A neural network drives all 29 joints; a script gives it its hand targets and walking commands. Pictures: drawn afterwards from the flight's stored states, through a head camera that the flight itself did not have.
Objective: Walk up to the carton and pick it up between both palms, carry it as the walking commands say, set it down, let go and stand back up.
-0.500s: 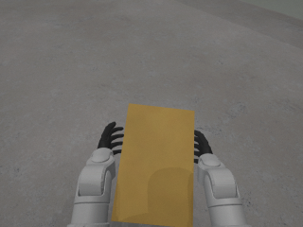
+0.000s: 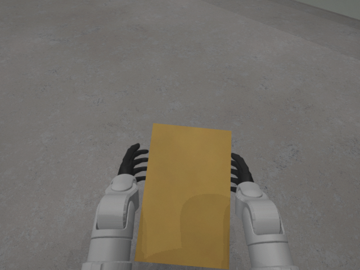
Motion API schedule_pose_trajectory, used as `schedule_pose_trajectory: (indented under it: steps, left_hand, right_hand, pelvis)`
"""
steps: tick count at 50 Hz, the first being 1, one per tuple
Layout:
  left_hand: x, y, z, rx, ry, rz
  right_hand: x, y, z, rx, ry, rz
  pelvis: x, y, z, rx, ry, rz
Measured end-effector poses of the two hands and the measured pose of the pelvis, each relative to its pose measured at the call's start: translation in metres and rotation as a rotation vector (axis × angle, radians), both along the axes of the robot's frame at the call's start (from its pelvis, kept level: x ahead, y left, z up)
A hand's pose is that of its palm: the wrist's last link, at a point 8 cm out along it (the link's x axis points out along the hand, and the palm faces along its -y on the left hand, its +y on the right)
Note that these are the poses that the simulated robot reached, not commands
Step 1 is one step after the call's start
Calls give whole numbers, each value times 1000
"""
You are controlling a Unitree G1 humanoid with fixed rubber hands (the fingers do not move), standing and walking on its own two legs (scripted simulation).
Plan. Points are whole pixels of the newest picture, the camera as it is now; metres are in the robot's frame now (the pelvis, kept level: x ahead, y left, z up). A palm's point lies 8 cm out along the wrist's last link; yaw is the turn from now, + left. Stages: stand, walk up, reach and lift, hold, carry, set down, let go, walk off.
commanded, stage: carry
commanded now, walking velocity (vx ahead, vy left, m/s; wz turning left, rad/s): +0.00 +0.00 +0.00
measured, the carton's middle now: (183, 193) +0.32 -0.01 -0.06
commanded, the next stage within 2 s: none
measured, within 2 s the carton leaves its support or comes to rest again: neither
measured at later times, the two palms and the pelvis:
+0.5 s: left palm (142, 114) +0.49 +0.09 +0.05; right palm (239, 124) +0.46 -0.16 +0.03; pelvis +0.18 -0.02 +0.00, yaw -2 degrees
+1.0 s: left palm (153, 91) +0.59 +0.07 +0.04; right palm (239, 101) +0.55 -0.18 +0.02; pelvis +0.29 -0.03 +0.00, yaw -4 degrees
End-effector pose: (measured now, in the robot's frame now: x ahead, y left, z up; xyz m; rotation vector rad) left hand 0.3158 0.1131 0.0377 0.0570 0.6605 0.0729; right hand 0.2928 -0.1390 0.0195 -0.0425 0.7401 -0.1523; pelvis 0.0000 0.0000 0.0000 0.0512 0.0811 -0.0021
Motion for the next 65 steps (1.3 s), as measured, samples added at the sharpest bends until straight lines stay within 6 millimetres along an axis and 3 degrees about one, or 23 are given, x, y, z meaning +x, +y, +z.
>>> schedule_pose_trajectory:
  steps: [6,10,18,21,28,34,38,48,58,65]
  left_hand:
    - [40,11,5,-41,-51,62]
    - [66,12,10,-45,-56,54]
    - [128,-19,17,38,-39,-56]
    - [148,-25,16,45,-15,-54]
    - [186,-21,14,13,-37,-14]
    - [211,-19,23,-16,-31,26]
    - [233,-19,25,-27,-78,17]
    - [270,-47,6,29,12,-90]
    - [304,-30,14,-26,-53,-8]
    - [319,-26,26,-6,-34,-7]
  right_hand:
    - [58,10,17,-36,-48,57]
    - [83,10,20,-35,-47,55]
    - [117,-17,-1,12,-24,-2]
    - [133,-22,2,0,5,5]
    - [189,-21,17,-19,-16,9]
    - [218,-19,25,-27,-14,36]
    - [239,-20,30,-38,-62,25]
    - [255,-45,2,-11,19,-41]
    - [309,-31,28,-50,-50,0]
    - [323,-27,30,-44,-32,24]
  pelvis:
    - [45,-7,-2,-18,10,-6]
    - [76,-4,-2,-32,10,-48]
    - [142,-9,-9,-53,-29,-53]
    - [162,-16,-4,-20,-36,-33]
    - [193,-20,0,-18,-4,-42]
    - [217,-24,12,2,13,-59]
    - [235,-22,4,4,1,-63]
    - [283,-29,-1,-33,-43,-61]
    - [309,-29,3,-30,-28,-74]
    - [327,-26,11,-28,-7,-91]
